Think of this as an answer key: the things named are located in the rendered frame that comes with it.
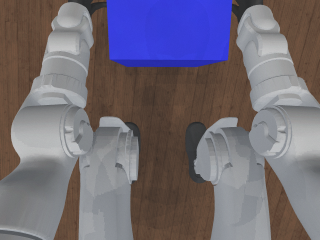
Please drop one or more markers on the left robot hand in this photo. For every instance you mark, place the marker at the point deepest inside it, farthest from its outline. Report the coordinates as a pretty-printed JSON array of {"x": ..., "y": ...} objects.
[{"x": 90, "y": 7}]

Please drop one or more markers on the robot left foot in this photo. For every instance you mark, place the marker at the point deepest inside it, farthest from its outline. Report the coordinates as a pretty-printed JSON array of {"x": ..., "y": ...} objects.
[{"x": 136, "y": 133}]

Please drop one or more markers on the robot right upper arm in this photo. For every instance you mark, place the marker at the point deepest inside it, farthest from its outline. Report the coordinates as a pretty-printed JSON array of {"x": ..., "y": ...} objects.
[{"x": 289, "y": 138}]

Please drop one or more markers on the carton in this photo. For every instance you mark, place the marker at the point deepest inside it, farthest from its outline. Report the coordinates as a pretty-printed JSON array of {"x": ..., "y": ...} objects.
[{"x": 168, "y": 33}]

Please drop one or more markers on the right robot hand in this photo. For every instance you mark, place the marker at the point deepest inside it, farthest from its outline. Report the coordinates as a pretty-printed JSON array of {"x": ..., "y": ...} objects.
[{"x": 243, "y": 5}]

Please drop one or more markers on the left robot forearm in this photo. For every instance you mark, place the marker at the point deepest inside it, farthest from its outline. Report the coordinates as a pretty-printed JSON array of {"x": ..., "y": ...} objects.
[{"x": 66, "y": 59}]

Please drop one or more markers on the robot left upper arm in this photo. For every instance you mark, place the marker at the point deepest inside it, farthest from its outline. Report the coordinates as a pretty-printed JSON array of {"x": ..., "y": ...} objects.
[{"x": 49, "y": 140}]

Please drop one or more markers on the right robot forearm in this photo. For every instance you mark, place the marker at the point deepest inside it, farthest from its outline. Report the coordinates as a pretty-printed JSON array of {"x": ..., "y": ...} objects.
[{"x": 269, "y": 66}]

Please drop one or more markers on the left robot thigh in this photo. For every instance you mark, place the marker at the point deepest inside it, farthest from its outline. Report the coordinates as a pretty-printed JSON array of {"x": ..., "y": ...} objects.
[{"x": 105, "y": 186}]

